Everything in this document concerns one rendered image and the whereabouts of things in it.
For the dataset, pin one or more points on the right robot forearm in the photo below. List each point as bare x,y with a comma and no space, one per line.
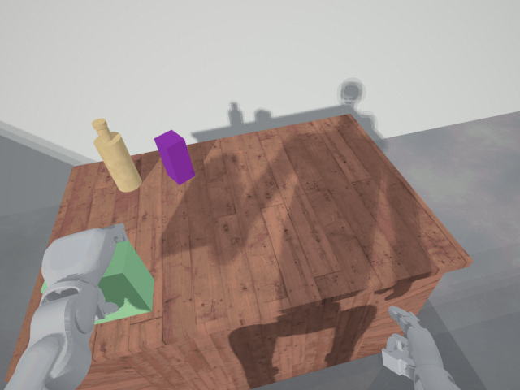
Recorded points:
431,377

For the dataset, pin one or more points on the left robot hand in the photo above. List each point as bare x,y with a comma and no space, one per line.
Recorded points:
84,256

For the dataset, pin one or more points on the left robot forearm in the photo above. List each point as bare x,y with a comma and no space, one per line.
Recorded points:
58,356

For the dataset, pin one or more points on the sponge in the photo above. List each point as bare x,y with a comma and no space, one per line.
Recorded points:
127,283

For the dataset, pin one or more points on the table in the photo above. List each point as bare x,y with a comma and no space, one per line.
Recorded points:
280,257

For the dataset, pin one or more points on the right robot hand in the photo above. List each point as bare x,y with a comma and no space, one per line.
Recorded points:
403,355

